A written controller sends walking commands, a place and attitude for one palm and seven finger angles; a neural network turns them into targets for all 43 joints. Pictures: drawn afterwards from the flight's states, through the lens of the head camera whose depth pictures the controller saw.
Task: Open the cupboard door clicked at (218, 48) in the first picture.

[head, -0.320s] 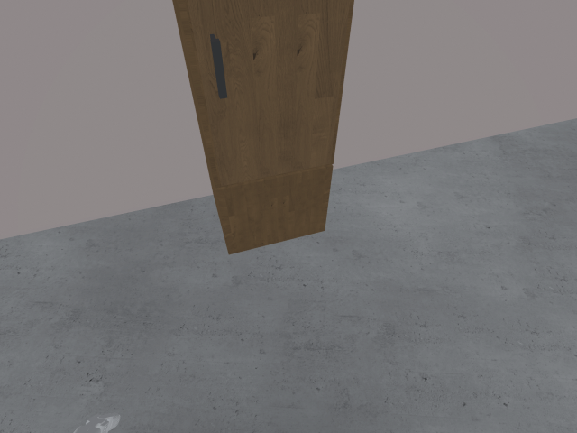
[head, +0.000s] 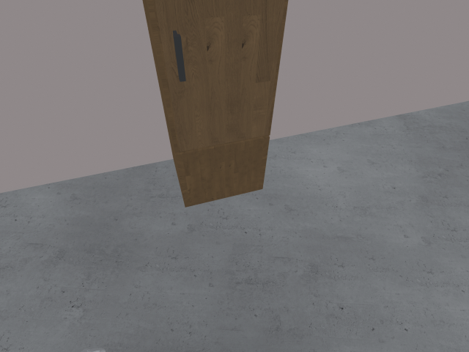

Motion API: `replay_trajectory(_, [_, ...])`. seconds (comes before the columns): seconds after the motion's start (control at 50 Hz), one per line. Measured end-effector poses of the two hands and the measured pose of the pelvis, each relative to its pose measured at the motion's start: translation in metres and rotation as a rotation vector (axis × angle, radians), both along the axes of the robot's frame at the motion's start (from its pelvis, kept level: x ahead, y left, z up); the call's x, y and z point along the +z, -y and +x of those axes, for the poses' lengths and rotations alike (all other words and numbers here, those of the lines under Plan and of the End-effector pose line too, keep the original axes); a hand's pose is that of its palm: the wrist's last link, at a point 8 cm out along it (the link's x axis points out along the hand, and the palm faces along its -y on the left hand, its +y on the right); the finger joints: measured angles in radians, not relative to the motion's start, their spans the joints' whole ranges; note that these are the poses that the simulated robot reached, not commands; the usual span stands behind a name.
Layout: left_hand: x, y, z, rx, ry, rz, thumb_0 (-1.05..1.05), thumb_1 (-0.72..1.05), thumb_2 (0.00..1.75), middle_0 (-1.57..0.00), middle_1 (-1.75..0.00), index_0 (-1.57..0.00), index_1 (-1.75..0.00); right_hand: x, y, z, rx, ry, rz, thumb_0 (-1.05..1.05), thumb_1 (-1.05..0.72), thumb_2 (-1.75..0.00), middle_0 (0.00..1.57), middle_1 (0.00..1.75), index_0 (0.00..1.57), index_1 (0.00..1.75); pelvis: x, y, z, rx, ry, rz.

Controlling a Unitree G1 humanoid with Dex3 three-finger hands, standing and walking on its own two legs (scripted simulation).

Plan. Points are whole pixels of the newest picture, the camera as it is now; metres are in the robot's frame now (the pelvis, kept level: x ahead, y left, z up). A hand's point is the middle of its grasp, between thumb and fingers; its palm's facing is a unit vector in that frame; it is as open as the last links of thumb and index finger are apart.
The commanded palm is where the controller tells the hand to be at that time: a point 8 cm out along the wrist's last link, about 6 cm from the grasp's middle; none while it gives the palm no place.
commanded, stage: stand and wait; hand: left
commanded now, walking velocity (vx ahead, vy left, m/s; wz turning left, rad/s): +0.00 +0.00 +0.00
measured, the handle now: (178, 56) +0.94 +0.24 +0.07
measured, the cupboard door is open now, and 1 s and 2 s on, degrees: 0 0 0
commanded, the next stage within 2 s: look at it before walking up in 0.50 s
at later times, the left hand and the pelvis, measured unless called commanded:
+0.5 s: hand out of the picture +0.06 +0.25 -0.15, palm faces -0.03 -0.94 -0.34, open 7.3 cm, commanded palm none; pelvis -0.01 +0.00 +0.00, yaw +0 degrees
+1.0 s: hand out of the picture +0.07 +0.24 -0.15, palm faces -0.03 -0.94 -0.34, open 7.3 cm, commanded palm none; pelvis -0.01 -0.01 +0.01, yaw +0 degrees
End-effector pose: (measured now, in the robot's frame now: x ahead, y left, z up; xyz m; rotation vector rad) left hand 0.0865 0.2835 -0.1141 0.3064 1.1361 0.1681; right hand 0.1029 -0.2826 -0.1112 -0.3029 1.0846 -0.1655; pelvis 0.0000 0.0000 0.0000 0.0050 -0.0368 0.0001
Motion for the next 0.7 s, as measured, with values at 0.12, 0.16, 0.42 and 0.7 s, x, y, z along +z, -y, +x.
replay_trajectory(0.12, [-0.003,-0.003,-0.02,0.016,-0.054,0.006,0.0,0.91,0.9,-0.2,-0.3,-0.2,-0.3,-0.004,0.006,-0.023,-0.023,-0.062,-0.007,0.01,-0.9,-0.89,0.21,0.3,0.21,0.3,0.001,0.002,-0.005,-0.001,0.001,-0.001])
replay_trajectory(0.16, [-0.003,-0.004,-0.026,0.02,-0.069,0.009,0.0,0.91,0.9,-0.2,-0.3,-0.2,-0.3,-0.005,0.008,-0.031,-0.03,-0.082,-0.009,0.01,-0.9,-0.89,0.21,0.3,0.21,0.3,0.002,0.002,-0.006,-0.002,0.001,-0.002])
replay_trajectory(0.42, [-0.001,-0.007,-0.035,0.026,-0.09,0.021,0.0,0.91,0.9,-0.2,-0.3,-0.2,-0.3,-0.009,0.011,-0.059,-0.059,-0.143,-0.004,0.01,-0.9,-0.89,0.21,0.3,0.21,0.3,0.003,0.002,-0.012,-0.004,0.003,-0.001])
replay_trajectory(0.7, [0.001,-0.003,-0.024,0.013,-0.062,0.017,0.0,0.91,0.9,-0.2,-0.3,-0.2,-0.3,-0.008,0.011,-0.053,-0.058,-0.118,0.001,0.01,-0.9,-0.89,0.21,0.3,0.21,0.3,0.004,0.003,-0.011,-0.007,0.002,0.0])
